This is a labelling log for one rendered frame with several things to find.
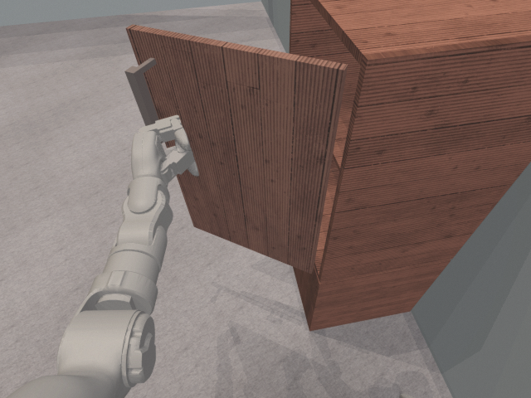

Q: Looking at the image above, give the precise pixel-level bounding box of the left robot hand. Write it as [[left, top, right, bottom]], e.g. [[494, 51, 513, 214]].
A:
[[131, 115, 199, 188]]

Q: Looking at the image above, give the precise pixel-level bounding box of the handle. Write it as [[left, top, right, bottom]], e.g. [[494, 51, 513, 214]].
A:
[[125, 57, 163, 144]]

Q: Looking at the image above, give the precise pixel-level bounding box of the cupboard door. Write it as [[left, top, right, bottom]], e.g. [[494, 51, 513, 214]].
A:
[[126, 24, 348, 274]]

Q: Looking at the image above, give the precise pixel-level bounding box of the robot left upper arm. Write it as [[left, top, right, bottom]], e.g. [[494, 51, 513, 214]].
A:
[[7, 310, 156, 398]]

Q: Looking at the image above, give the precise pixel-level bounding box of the left robot forearm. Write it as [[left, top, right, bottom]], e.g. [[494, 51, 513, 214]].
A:
[[56, 177, 173, 374]]

